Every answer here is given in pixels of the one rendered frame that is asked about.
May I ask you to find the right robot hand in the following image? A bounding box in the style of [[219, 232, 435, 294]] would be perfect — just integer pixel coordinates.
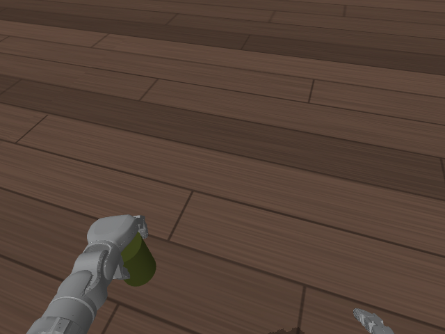
[[353, 308, 395, 334]]

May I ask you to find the left robot hand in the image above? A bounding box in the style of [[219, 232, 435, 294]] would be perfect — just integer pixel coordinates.
[[87, 214, 148, 280]]

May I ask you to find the left robot arm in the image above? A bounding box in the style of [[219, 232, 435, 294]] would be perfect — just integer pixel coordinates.
[[26, 240, 121, 334]]

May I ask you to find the can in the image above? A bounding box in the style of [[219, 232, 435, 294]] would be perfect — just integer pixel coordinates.
[[121, 232, 156, 287]]

